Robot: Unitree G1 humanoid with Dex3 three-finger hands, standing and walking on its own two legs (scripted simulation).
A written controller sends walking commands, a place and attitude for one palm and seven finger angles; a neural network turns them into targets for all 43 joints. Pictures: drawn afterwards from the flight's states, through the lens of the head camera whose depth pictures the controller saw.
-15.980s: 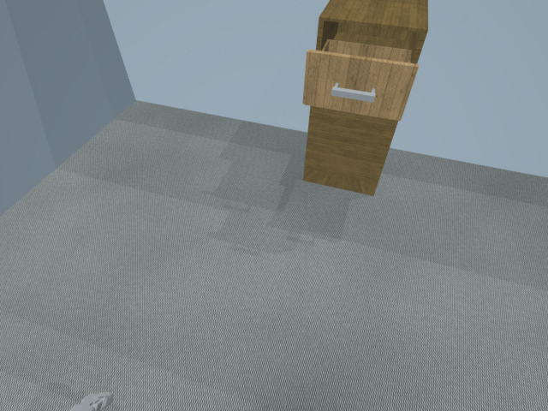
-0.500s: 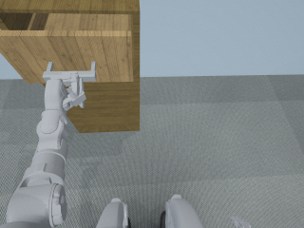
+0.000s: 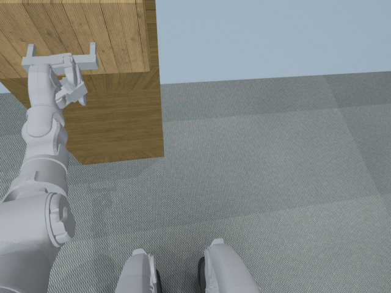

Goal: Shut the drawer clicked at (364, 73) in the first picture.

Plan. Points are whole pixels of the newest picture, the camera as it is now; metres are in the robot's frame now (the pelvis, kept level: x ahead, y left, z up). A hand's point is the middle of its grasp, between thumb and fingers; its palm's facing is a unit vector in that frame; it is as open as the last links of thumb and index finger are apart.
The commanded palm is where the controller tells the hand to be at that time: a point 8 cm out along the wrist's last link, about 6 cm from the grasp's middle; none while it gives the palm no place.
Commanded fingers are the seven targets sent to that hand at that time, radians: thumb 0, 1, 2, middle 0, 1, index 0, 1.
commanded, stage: push the drawer shut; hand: left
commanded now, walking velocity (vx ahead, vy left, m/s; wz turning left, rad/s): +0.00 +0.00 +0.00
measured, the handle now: (62, 55) +0.59 +0.22 +0.05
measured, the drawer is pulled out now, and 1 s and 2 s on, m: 0.02 0.00 0.00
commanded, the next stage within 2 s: pull the fist back off the drawer in 0.78 s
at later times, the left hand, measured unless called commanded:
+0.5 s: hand (75, 74) +0.54 +0.19 +0.05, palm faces +0.06 -1.00 -0.03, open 3.0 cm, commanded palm +0.56 +0.22 +0.06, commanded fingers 0.00 0.90 0.90 -1.40 -1.60 -1.40 -1.60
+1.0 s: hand (71, 71) +0.55 +0.20 +0.05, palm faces +0.06 -1.00 -0.05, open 3.3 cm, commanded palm +0.57 +0.21 +0.06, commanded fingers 0.00 0.90 0.90 -1.40 -1.60 -1.40 -1.60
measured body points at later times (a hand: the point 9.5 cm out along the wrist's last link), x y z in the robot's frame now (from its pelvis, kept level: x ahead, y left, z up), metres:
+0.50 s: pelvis -0.01 +0.01 -0.01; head +0.16 +0.05 +0.40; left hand +0.53 +0.24 +0.05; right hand -0.01 -0.25 -0.11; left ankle +0.02 +0.10 -0.64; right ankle +0.03 -0.12 -0.64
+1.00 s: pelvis -0.04 +0.01 -0.02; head +0.14 +0.06 +0.39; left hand +0.54 +0.25 +0.06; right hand -0.07 -0.25 -0.11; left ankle +0.02 +0.10 -0.64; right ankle +0.03 -0.12 -0.64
